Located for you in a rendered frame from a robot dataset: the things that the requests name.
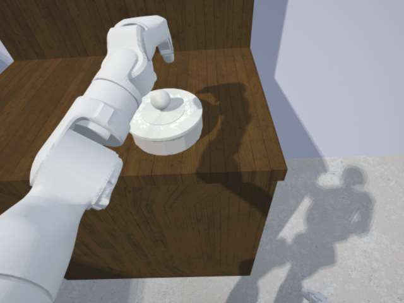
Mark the left robot upper arm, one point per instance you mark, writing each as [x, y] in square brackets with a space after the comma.
[37, 235]

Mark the robot right hand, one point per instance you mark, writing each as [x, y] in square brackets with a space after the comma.
[313, 296]

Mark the knob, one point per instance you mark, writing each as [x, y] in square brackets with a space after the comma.
[160, 99]

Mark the robot left forearm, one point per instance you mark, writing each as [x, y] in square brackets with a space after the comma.
[107, 107]

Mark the table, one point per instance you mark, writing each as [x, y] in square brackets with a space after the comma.
[200, 212]

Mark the lid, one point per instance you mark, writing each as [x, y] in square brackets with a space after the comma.
[180, 117]

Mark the robot left hand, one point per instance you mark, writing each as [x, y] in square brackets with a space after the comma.
[159, 28]

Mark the pot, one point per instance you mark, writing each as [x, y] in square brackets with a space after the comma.
[171, 147]

